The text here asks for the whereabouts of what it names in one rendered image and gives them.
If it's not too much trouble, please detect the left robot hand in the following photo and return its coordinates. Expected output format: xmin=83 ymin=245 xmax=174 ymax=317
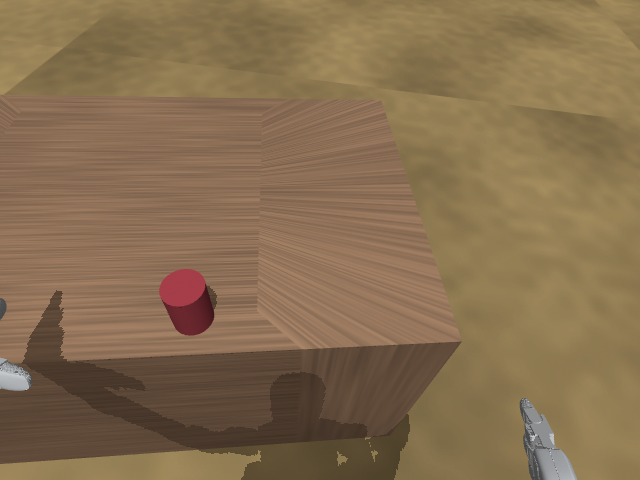
xmin=0 ymin=298 xmax=32 ymax=391

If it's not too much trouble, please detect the right robot hand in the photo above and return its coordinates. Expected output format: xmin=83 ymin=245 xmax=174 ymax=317
xmin=520 ymin=398 xmax=578 ymax=480

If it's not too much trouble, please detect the can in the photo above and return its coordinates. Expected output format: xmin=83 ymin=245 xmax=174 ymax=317
xmin=159 ymin=269 xmax=214 ymax=336

